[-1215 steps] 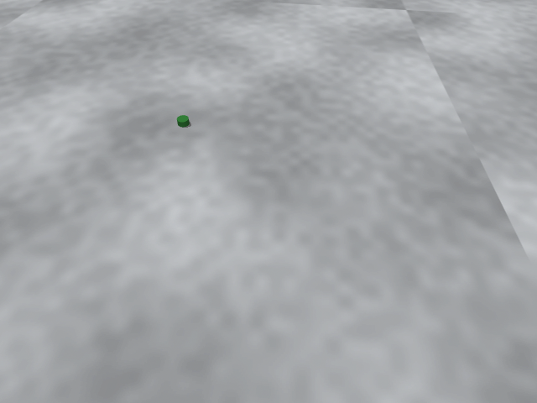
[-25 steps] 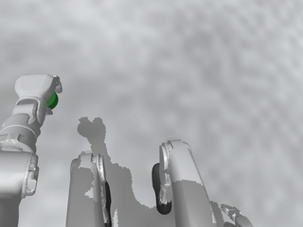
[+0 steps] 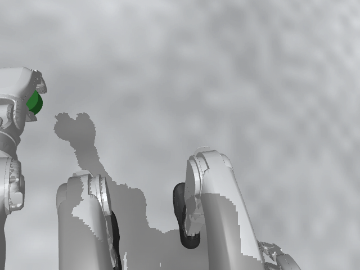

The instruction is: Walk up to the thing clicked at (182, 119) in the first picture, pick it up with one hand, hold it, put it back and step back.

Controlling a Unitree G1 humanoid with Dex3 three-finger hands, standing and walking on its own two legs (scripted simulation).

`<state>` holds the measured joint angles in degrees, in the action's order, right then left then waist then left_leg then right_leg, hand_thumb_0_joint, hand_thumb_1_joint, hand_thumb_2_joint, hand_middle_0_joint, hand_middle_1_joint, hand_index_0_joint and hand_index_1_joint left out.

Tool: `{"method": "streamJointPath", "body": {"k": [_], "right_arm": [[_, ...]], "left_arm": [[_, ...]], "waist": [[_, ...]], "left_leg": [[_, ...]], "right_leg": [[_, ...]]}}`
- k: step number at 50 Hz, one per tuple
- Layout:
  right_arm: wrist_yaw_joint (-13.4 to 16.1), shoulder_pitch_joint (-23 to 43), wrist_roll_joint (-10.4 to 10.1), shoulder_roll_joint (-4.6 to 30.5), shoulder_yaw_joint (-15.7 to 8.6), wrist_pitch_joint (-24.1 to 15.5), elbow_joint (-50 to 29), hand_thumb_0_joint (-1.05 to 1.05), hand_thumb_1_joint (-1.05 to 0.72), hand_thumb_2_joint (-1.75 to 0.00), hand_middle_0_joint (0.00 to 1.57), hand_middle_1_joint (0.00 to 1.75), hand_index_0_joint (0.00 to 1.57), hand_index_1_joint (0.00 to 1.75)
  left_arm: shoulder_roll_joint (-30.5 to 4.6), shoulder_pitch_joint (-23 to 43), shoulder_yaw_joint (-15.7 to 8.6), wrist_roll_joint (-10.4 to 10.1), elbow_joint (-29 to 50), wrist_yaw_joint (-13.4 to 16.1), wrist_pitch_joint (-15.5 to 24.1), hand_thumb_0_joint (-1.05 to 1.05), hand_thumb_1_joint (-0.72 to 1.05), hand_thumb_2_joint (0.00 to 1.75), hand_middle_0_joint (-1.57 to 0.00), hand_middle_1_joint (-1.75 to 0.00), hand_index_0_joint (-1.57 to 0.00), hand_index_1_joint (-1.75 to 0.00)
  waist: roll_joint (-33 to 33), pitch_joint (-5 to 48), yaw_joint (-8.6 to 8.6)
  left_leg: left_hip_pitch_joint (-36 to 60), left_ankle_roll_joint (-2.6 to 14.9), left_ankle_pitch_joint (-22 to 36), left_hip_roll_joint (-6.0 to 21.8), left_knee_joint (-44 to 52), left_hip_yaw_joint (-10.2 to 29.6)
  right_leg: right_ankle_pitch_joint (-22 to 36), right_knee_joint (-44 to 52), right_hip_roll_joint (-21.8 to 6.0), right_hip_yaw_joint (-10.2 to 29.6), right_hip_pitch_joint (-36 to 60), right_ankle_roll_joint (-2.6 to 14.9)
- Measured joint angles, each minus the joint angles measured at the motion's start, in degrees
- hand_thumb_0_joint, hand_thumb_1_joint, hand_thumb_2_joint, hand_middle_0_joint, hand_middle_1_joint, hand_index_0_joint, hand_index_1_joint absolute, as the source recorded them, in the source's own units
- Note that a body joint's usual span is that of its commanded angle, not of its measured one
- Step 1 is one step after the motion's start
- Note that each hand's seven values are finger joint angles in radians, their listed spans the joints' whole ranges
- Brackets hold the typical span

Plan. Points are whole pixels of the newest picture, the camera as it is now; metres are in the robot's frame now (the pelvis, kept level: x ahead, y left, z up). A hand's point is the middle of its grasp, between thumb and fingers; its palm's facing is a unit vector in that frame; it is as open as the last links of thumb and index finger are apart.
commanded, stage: crouch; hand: left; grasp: from above
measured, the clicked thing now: (23, 100) +0.50 +0.26 -0.19
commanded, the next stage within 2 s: lower in 0.38 s
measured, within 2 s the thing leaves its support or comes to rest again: rests again in 1.84 s
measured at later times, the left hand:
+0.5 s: hand (28, 103) +0.50 +0.25 -0.21, palm faces -0.45 -0.04 -0.89, open 8.1 cm
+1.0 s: hand (36, 109) +0.50 +0.26 -0.27, palm faces -0.45 -0.05 -0.89, open 8.0 cm
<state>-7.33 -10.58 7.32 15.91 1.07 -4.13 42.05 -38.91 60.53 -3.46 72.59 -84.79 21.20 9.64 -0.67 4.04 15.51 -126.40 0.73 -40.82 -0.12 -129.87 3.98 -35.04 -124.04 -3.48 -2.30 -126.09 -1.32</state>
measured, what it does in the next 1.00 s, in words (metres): lowers itself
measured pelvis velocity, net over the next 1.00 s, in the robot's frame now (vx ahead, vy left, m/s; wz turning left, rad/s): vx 0.00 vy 0.01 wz -0.08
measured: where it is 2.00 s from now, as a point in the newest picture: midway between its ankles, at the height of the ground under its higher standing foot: (150, 240)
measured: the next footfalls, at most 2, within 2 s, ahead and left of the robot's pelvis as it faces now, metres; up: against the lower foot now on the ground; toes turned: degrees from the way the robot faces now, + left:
none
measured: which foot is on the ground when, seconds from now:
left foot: down 0.00-1.00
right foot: down 0.00-1.00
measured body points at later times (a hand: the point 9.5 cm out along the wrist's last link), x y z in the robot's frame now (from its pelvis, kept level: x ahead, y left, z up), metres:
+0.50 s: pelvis +0.00 +0.00 -0.04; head +0.26 +0.05 +0.32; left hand +0.52 +0.25 -0.16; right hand +0.01 -0.28 -0.13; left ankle +0.07 +0.12 -0.34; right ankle +0.11 -0.13 -0.34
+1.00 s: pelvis +0.00 +0.01 -0.06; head +0.27 +0.08 +0.28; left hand +0.52 +0.26 -0.22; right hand +0.00 -0.27 -0.13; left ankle +0.07 +0.12 -0.34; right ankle +0.11 -0.13 -0.34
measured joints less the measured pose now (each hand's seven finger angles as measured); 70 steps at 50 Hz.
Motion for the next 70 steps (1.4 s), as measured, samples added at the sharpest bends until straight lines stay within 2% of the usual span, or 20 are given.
{"method": "streamJointPath", "body": {"k": [10, 26, 33, 46, 51, 63, 70], "right_arm": [[-0.4, -0.3, 1.0, 0.4, 2.0, -0.1, 0.1, 0.00, -0.91, -0.90, 0.20, 0.30, 0.20, 0.30], [-1.3, 0.0, 1.3, 1.0, 3.9, -0.5, -1.0, 0.00, -0.91, -0.90, 0.20, 0.30, 0.20, 0.29], [-1.6, 0.4, 1.6, 1.6, 5.0, -0.7, -1.4, 0.00, -0.92, -0.90, 0.20, 0.30, 0.20, 0.29], [-2.5, -0.1, 3.7, 1.9, 7.2, -2.0, -2.5, 0.00, -0.92, -0.90, 0.20, 0.30, 0.20, 0.29], [-3.2, -0.4, 4.2, 2.0, 8.0, -2.6, -2.5, 0.00, -0.91, -0.89, 0.20, 0.30, 0.20, 0.29], [-4.4, 0.6, 5.8, 3.1, 10.8, -4.6, -4.5, 0.00, -0.91, -0.89, 0.20, 0.30, 0.20, 0.30], [-5.2, 0.8, 6.6, 3.7, 11.9, -5.2, -4.6, 0.00, -0.91, -0.89, 0.20, 0.30, 0.20, 0.29]], "left_arm": [[-2.9, 1.9, -1.1, 1.1, -3.1, 1.2, 1.1, -0.02, 0.18, 0.33, -0.64, -0.62, -0.86, -0.59], [-5.3, 2.5, -1.2, 1.3, -3.2, 1.3, 1.0, -0.02, 0.19, 0.30, -0.66, -0.57, -0.89, -0.55], [-6.7, 3.5, -0.7, 1.8, -5.9, 1.6, 1.5, -0.02, 0.18, 0.31, -0.68, -0.54, -0.90, -0.54], [-10.9, 3.3, -4.0, 5.1, -8.4, 5.8, 2.5, -0.02, 0.20, 0.29, -0.69, -0.51, -0.91, -0.52], [-11.5, 3.7, -3.2, 4.7, -9.3, 6.7, 2.0, -0.02, 0.20, 0.29, -0.69, -0.51, -0.91, -0.53], [-15.9, 4.3, -6.6, 5.7, -11.9, 8.4, 2.5, -0.02, 0.20, 0.30, -0.68, -0.51, -0.91, -0.52], [-17.5, 4.3, -6.3, 5.7, -12.4, 9.7, 2.7, -0.02, 0.21, 0.29, -0.68, -0.51, -0.91, -0.52]], "waist": [[0.2, -1.8, 1.31], [0.9, -3.7, 1.96], [1.6, -4.3, 2.76], [3.2, -6.5, 5.04], [3.5, -7.2, 5.46], [4.9, -10.7, 7.35], [6.1, -11.6, 7.83]], "left_leg": [[-3.3, 0.00, 0.2, 0.0, -4.1, 0.8], [-5.5, 0.04, -0.3, -0.1, -7.5, 2.0], [-6.6, 0.33, -0.2, -0.1, -9.0, 2.6], [-9.1, 0.55, 0.0, -0.5, -12.2, 3.9], [-9.7, 0.68, -0.3, -0.3, -13.2, 4.3], [-9.7, 0.72, -0.9, -0.2, -14.9, 5.9], [-9.5, 0.70, -1.4, -0.1, -15.5, 6.7]], "right_leg": [[0.6, -3.4, 0.2, -0.5, -3.0, -0.05], [0.5, -5.9, 0.4, -1.4, -4.6, -0.30], [0.8, -6.6, 0.5, -1.8, -5.2, -0.62], [1.2, -8.7, 0.6, -2.9, -6.6, -1.02], [1.3, -9.2, 0.8, -3.1, -7.1, -1.21], [1.4, -9.6, 1.3, -4.5, -6.5, -1.55], [1.4, -9.5, 1.6, -5.2, -6.0, -1.67]]}}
